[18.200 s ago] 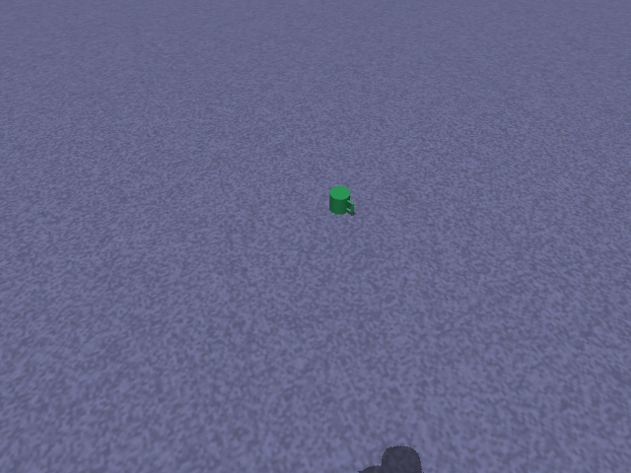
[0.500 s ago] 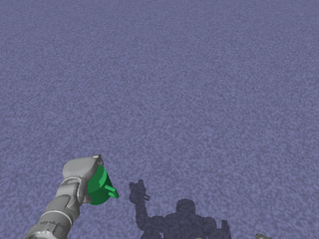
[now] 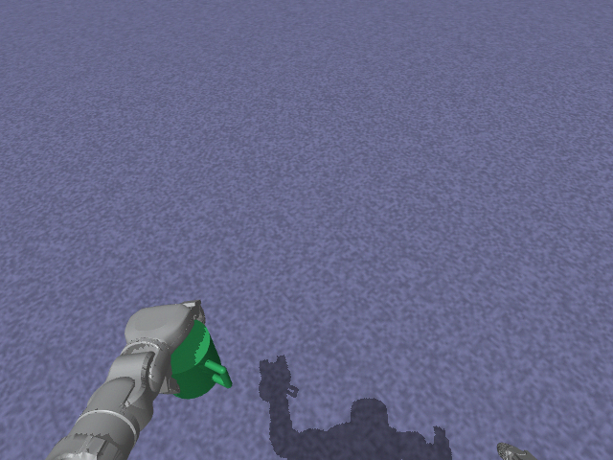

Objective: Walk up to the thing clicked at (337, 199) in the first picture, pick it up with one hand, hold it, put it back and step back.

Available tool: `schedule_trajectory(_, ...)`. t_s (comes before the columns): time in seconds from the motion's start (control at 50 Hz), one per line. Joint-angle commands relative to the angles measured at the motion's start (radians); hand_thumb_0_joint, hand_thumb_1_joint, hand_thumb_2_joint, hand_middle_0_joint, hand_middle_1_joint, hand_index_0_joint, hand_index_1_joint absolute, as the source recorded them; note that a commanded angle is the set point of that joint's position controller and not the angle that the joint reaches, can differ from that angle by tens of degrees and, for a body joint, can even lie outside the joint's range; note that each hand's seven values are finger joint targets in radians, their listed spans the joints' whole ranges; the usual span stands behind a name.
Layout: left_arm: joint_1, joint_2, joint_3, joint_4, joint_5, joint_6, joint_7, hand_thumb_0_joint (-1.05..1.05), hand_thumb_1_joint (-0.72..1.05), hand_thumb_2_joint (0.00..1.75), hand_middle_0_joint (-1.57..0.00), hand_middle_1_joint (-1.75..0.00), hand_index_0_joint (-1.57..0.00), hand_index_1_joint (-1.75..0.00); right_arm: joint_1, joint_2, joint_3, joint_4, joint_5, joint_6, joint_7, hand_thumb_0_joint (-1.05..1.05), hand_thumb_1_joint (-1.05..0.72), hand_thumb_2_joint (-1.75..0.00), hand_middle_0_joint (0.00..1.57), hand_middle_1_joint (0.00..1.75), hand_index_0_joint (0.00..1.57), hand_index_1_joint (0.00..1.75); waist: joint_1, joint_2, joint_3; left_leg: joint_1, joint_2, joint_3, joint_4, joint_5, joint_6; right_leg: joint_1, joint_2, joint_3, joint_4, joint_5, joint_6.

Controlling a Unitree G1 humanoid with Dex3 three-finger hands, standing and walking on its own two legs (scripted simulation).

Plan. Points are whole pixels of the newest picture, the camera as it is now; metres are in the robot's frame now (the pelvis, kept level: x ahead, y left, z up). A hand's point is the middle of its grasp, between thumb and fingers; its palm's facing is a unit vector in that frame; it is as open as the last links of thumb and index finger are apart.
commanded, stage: hold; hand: left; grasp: from above
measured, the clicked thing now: (195, 362) +0.30 +0.20 -0.12
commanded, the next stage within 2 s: crouch in 1.38 s
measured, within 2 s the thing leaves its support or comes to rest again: neither
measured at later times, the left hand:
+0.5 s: hand (167, 363) +0.28 +0.22 -0.05, palm faces -0.47 -0.06 -0.88, open 11.9 cm
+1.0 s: hand (165, 366) +0.27 +0.21 -0.04, palm faces -0.47 -0.06 -0.88, open 11.9 cm
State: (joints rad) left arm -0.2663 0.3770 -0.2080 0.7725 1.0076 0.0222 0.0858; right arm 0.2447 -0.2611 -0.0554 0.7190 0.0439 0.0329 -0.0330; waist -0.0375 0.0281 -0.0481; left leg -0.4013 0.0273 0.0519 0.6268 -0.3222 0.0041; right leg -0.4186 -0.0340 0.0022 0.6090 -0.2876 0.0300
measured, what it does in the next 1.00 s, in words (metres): stands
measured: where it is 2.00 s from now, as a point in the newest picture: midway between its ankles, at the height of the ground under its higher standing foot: outside the picture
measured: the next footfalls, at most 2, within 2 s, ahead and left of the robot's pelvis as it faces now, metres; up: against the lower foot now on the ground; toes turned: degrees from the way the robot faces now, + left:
none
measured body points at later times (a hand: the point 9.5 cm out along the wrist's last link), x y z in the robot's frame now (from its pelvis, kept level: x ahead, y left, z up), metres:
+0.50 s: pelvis -0.01 +0.00 +0.01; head +0.01 -0.02 +0.46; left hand +0.30 +0.22 +0.00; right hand +0.11 -0.27 -0.11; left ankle +0.00 +0.11 -0.73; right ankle +0.01 -0.14 -0.73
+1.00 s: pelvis -0.01 +0.00 +0.01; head +0.00 -0.02 +0.46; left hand +0.29 +0.21 +0.01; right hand +0.13 -0.26 -0.10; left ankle +0.00 +0.11 -0.73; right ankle +0.01 -0.14 -0.73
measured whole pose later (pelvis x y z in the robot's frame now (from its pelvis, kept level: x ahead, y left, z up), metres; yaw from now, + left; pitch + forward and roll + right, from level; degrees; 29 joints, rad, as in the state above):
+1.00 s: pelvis -0.01 +0.00 +0.01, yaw +0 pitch +1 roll +0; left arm -0.21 0.38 -0.22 0.63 1.01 0.02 -0.02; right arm 0.19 -0.26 -0.03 0.68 0.06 0.06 -0.04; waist -0.01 0.04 0.00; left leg -0.28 0.02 0.05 0.51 -0.25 0.00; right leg -0.30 -0.04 0.00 0.51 -0.23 0.02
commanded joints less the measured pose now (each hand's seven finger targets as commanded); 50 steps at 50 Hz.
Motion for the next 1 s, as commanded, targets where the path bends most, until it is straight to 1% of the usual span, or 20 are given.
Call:
schedule_trajectory(0.0, -0.351, 0.227, 0.110, -0.233, 0.002, -0.004, 0.035, 0.00, 0.34, 1.24, -0.80, -0.98, -0.78, -1.01, -0.013, -0.152, -0.047, -0.115, -0.004, -0.024, -0.008, 0.00, -0.89, -0.90, 0.20, 0.30, 0.20, 0.30, 0.007, 0.022, -0.285, 0.197, -0.035, -0.027, -0.072, 0.352, -0.007, 0.107, 0.053, -0.017, -0.081, 0.283, -0.038)
schedule_trajectory(0.22, -0.341, 0.236, 0.127, -0.269, 0.002, -0.006, 0.015, 0.00, 0.37, 1.25, -0.81, -1.00, -0.79, -1.03, -0.051, -0.145, -0.040, -0.143, -0.003, -0.015, -0.005, 0.00, -0.90, -0.90, 0.20, 0.30, 0.20, 0.30, 0.019, 0.018, -0.254, 0.197, -0.039, -0.017, -0.115, 0.273, 0.001, 0.135, 0.050, -0.011, -0.120, 0.222, -0.037)
schedule_trajectory(0.24, -0.359, 0.217, 0.111, -0.290, -0.002, -0.008, 0.013, 0.00, 0.37, 1.25, -0.81, -1.00, -0.79, -1.03, -0.049, -0.144, -0.041, -0.141, -0.002, -0.016, -0.006, 0.00, -0.90, -0.90, 0.20, 0.30, 0.20, 0.30, 0.012, 0.014, -0.261, 0.208, -0.034, -0.021, -0.115, 0.277, -0.001, 0.132, 0.053, -0.013, -0.118, 0.222, -0.037)
schedule_trajectory(0.26, -0.354, 0.235, 0.122, -0.285, 0.000, -0.010, 0.011, 0.00, 0.36, 1.24, -0.80, -1.00, -0.78, -1.03, -0.052, -0.147, -0.041, -0.140, -0.003, -0.016, -0.007, 0.00, -0.90, -0.90, 0.20, 0.30, 0.20, 0.30, 0.016, 0.025, -0.259, 0.210, -0.036, -0.022, -0.118, 0.276, -0.002, 0.133, 0.052, -0.013, -0.122, 0.219, -0.036)
schedule_trajectory(0.3, -0.342, 0.219, 0.110, -0.295, -0.003, -0.010, 0.005, 0.00, 0.35, 1.25, -0.80, -1.00, -0.78, -1.03, -0.054, -0.144, -0.040, -0.143, -0.002, -0.017, -0.007, 0.00, -0.90, -0.90, 0.20, 0.30, 0.20, 0.30, 0.018, 0.025, -0.256, 0.216, -0.031, -0.025, -0.123, 0.282, -0.003, 0.130, 0.054, -0.016, -0.123, 0.218, -0.039)
schedule_trajectory(0.32, -0.338, 0.241, 0.127, -0.293, -0.004, -0.012, 0.005, 0.00, 0.35, 1.26, -0.80, -1.01, -0.78, -1.04, -0.056, -0.148, -0.041, -0.144, -0.001, -0.017, -0.007, 0.00, -0.90, -0.90, 0.20, 0.30, 0.20, 0.30, 0.025, 0.025, -0.258, 0.217, -0.032, -0.025, -0.126, 0.287, -0.003, 0.142, 0.054, -0.017, -0.126, 0.221, -0.039)
schedule_trajectory(0.42, -0.326, 0.225, 0.116, -0.309, -0.003, -0.009, 0.002, 0.00, 0.33, 1.27, -0.80, -1.02, -0.77, -1.05, -0.070, -0.136, -0.033, -0.150, 0.000, -0.013, -0.010, 0.00, -0.90, -0.90, 0.20, 0.30, 0.20, 0.30, 0.020, -0.004, -0.250, 0.211, -0.043, -0.016, -0.131, 0.281, 0.007, 0.165, 0.044, -0.009, -0.140, 0.234, -0.034)
schedule_trajectory(0.46, -0.341, 0.241, 0.122, -0.325, -0.004, -0.011, -0.002, 0.00, 0.34, 1.26, -0.80, -1.02, -0.78, -1.05, -0.082, -0.137, -0.031, -0.152, 0.002, -0.013, -0.011, 0.00, -0.90, -0.90, 0.20, 0.30, 0.20, 0.30, 0.029, 0.009, -0.241, 0.216, -0.043, -0.017, -0.140, 0.266, 0.006, 0.160, 0.043, -0.009, -0.145, 0.219, -0.035)
schedule_trajectory(0.48, -0.343, 0.245, 0.126, -0.325, -0.007, -0.013, -0.006, 0.00, 0.32, 1.27, -0.79, -1.01, -0.76, -1.04, -0.081, -0.143, -0.035, -0.151, 0.001, -0.012, -0.012, 0.00, -0.90, -0.90, 0.20, 0.30, 0.20, 0.30, 0.020, 0.023, -0.248, 0.228, -0.042, -0.015, -0.140, 0.261, 0.004, 0.154, 0.043, -0.007, -0.148, 0.212, -0.035)
schedule_trajectory(0.5, -0.345, 0.228, 0.111, -0.330, -0.005, -0.013, -0.011, 0.00, 0.32, 1.24, -0.77, -1.04, -0.75, -1.05, -0.082, -0.135, -0.032, -0.152, 0.001, -0.013, -0.012, 0.00, -0.90, -0.90, 0.20, 0.30, 0.20, 0.30, 0.020, 0.009, -0.245, 0.226, -0.039, -0.020, -0.144, 0.260, 0.005, 0.155, 0.046, -0.012, -0.147, 0.210, -0.034)
schedule_trajectory(0.54, -0.333, 0.240, 0.126, -0.328, -0.004, -0.013, -0.013, 0.00, 0.33, 1.25, -0.78, -1.02, -0.76, -1.04, -0.089, -0.140, -0.032, -0.154, 0.002, -0.013, -0.013, 0.00, -0.90, -0.90, 0.20, 0.30, 0.20, 0.30, 0.030, 0.020, -0.237, 0.232, -0.037, -0.021, -0.150, 0.253, 0.002, 0.157, 0.048, -0.014, -0.151, 0.197, -0.038)
schedule_trajectory(0.58, -0.343, 0.224, 0.110, -0.350, -0.002, -0.011, -0.017, 0.00, 0.32, 1.26, -0.77, -1.04, -0.75, -1.07, -0.092, -0.136, -0.031, -0.158, 0.003, -0.014, -0.011, 0.00, -0.90, -0.90, 0.20, 0.30, 0.20, 0.30, 0.029, 0.025, -0.247, 0.242, -0.035, -0.021, -0.152, 0.278, 0.000, 0.156, 0.049, -0.017, -0.147, 0.215, -0.041)
schedule_trajectory(0.64, -0.334, 0.235, 0.119, -0.354, -0.001, -0.006, -0.022, 0.00, 0.32, 1.27, -0.78, -1.03, -0.76, -1.05, -0.099, -0.137, -0.030, -0.160, 0.003, -0.014, -0.012, 0.00, -0.90, -0.90, 0.20, 0.30, 0.20, 0.30, 0.032, 0.016, -0.238, 0.242, -0.037, -0.021, -0.157, 0.274, 0.002, 0.169, 0.047, -0.016, -0.156, 0.215, -0.039)
schedule_trajectory(0.66, -0.341, 0.226, 0.110, -0.354, -0.008, -0.006, -0.027, 0.00, 0.33, 1.26, -0.78, -1.04, -0.76, -1.06, -0.101, -0.138, -0.029, -0.163, 0.005, -0.014, -0.013, 0.00, -0.90, -0.90, 0.20, 0.30, 0.20, 0.30, 0.023, 0.014, -0.226, 0.242, -0.036, -0.020, -0.162, 0.261, 0.002, 0.162, 0.049, -0.016, -0.160, 0.206, -0.038)
schedule_trajectory(0.68, -0.344, 0.244, 0.124, -0.354, -0.004, -0.005, -0.028, 0.00, 0.32, 1.26, -0.78, -1.02, -0.75, -1.05, -0.108, -0.135, -0.027, -0.162, 0.005, -0.014, -0.013, 0.00, -0.90, -0.90, 0.20, 0.30, 0.20, 0.30, 0.033, 0.015, -0.220, 0.241, -0.036, -0.021, -0.167, 0.249, 0.003, 0.167, 0.047, -0.016, -0.166, 0.191, -0.039)
schedule_trajectory(0.74, -0.344, 0.235, 0.118, -0.364, -0.008, -0.006, -0.037, 0.00, 0.34, 1.25, -0.78, -1.06, -0.76, -1.07, -0.118, -0.134, -0.024, -0.170, 0.006, -0.015, -0.014, 0.00, -0.90, -0.90, 0.20, 0.30, 0.20, 0.30, 0.033, 0.017, -0.216, 0.240, -0.040, -0.017, -0.175, 0.223, 0.005, 0.169, 0.044, -0.013, -0.175, 0.171, -0.037)
schedule_trajectory(0.82, -0.328, 0.219, 0.106, -0.380, -0.002, -0.003, -0.047, 0.00, 0.31, 1.24, -0.75, -1.05, -0.74, -1.07, -0.121, -0.129, -0.023, -0.174, 0.004, -0.017, -0.013, 0.00, -0.90, -0.90, 0.20, 0.30, 0.20, 0.30, 0.036, 0.018, -0.230, 0.255, -0.035, -0.024, -0.177, 0.250, 0.002, 0.171, 0.048, -0.019, -0.170, 0.188, -0.040)
schedule_trajectory(0.9, -0.316, 0.240, 0.130, -0.370, -0.007, -0.003, -0.053, 0.00, 0.32, 1.27, -0.75, -1.07, -0.74, -1.08, -0.123, -0.130, -0.022, -0.175, 0.007, -0.016, -0.015, 0.00, -0.90, -0.90, 0.20, 0.30, 0.20, 0.30, 0.041, 0.027, -0.216, 0.249, -0.037, -0.019, -0.183, 0.252, 0.002, 0.180, 0.048, -0.016, -0.175, 0.190, -0.040)
schedule_trajectory(0.94, -0.302, 0.214, 0.108, -0.358, -0.001, -0.003, -0.056, 0.00, 0.33, 1.25, -0.76, -1.07, -0.75, -1.08, -0.125, -0.128, -0.020, -0.178, 0.006, -0.016, -0.015, 0.00, -0.90, -0.90, 0.20, 0.30, 0.20, 0.30, 0.031, -0.020, -0.194, 0.235, -0.039, -0.022, -0.185, 0.230, 0.007, 0.177, 0.047, -0.015, -0.182, 0.171, -0.037)
schedule_trajectory(0.98, -0.323, 0.248, 0.139, -0.384, -0.008, -0.010, -0.055, 0.00, 0.33, 1.25, -0.75, -1.08, -0.75, -1.09, -0.126, -0.128, -0.023, -0.173, 0.007, -0.016, -0.016, 0.00, -0.90, -0.90, 0.20, 0.30, 0.20, 0.30, 0.043, 0.020, -0.214, 0.244, -0.040, -0.018, -0.187, 0.229, 0.005, 0.183, 0.046, -0.012, -0.182, 0.170, -0.039)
